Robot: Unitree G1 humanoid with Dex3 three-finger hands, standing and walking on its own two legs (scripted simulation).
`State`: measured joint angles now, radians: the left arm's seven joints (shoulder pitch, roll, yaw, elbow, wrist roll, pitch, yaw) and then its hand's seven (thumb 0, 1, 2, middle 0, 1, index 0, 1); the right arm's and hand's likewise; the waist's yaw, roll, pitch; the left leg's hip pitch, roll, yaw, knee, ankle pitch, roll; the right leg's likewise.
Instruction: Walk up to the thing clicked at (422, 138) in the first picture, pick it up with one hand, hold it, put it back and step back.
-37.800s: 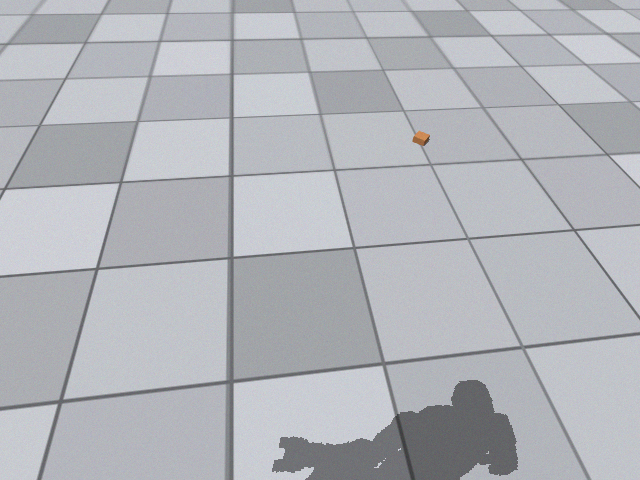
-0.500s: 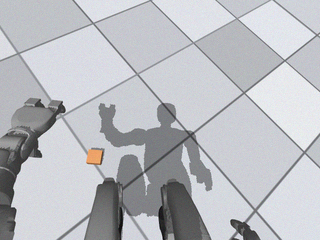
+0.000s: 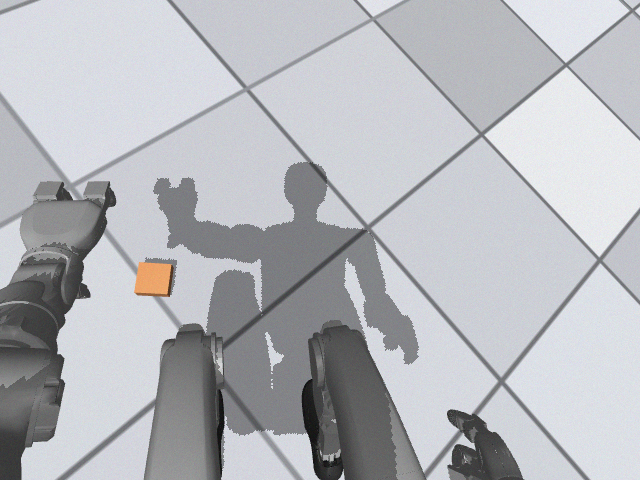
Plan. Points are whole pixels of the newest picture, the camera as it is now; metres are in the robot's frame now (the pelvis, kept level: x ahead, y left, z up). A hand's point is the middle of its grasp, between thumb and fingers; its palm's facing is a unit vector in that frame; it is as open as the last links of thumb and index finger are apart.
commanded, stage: withdraw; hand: left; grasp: from above
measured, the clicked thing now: (154, 279) +0.43 +0.24 -0.48
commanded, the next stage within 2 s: approach in 0.22 s
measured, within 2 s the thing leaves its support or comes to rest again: neither
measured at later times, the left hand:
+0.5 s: hand (133, 272) +0.42 +0.25 -0.35, palm faces -0.47 -0.06 -0.88, open 13.2 cm
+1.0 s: hand (128, 264) +0.44 +0.26 -0.36, palm faces -0.40 +0.01 -0.92, open 13.1 cm
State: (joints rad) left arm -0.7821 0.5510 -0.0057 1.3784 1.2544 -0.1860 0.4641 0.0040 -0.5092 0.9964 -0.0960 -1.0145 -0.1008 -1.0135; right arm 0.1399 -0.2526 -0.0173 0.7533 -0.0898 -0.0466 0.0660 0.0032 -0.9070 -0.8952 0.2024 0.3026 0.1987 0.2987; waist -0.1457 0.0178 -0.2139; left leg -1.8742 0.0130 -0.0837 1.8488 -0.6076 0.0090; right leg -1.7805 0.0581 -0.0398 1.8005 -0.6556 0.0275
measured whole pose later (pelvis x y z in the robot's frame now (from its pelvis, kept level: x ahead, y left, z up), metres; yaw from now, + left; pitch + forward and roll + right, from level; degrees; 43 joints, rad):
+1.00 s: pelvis +0.00 -0.01 -0.19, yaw -6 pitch +32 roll -8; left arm -0.77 0.74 0.13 1.29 1.31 -0.29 0.48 0.00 -0.34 0.85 -0.25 -0.81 -0.25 -0.81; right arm 0.09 -0.26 0.02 0.77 -0.18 -0.02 0.16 0.00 -0.92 -0.89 0.20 0.30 0.20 0.30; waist -0.19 -0.03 -0.03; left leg -2.35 0.02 -0.17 2.48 -0.70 -0.02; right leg -2.25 0.11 -0.12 2.41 -0.74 0.03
